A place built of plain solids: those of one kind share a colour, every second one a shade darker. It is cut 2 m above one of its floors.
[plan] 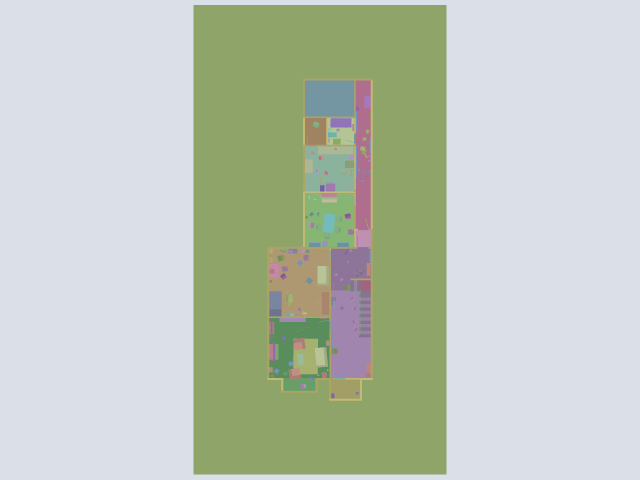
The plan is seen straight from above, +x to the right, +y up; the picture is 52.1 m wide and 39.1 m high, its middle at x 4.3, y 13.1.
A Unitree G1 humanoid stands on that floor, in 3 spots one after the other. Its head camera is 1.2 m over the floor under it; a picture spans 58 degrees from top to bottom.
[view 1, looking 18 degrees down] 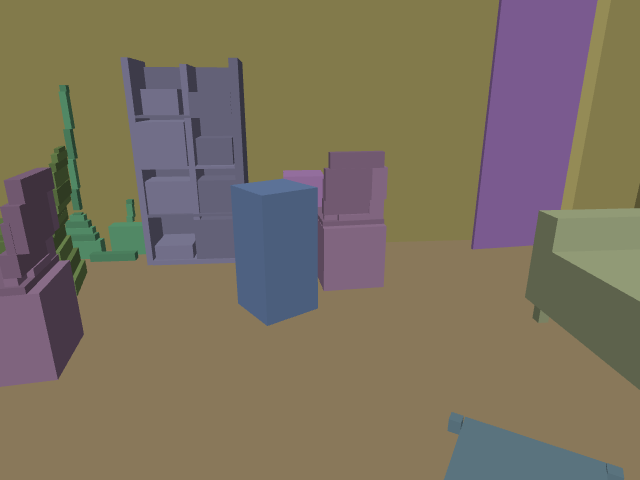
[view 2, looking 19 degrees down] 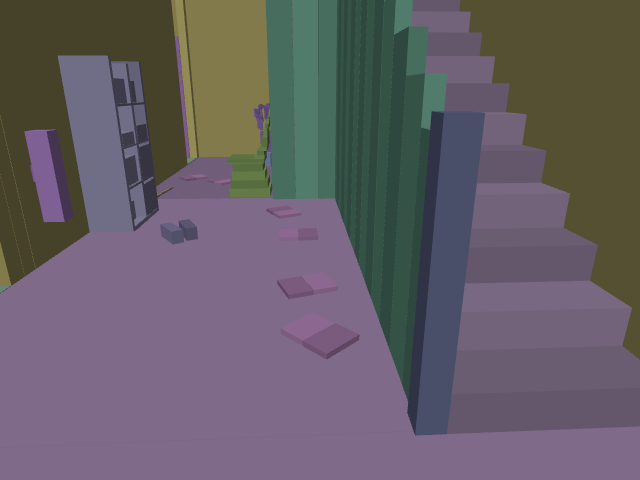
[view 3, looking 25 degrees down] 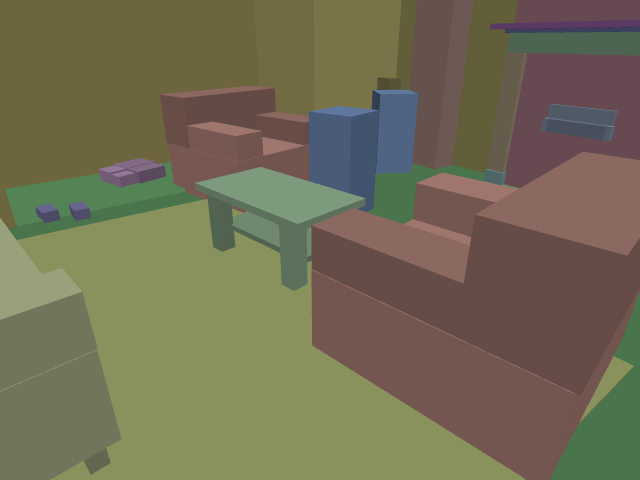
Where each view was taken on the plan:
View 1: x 2.73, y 8.82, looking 85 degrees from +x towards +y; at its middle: chair_bentwood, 2.89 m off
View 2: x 7.08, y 3.92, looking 87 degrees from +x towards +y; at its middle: floor_hall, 3.69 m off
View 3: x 3.98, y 5.38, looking -128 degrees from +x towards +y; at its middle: armchair_club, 1.52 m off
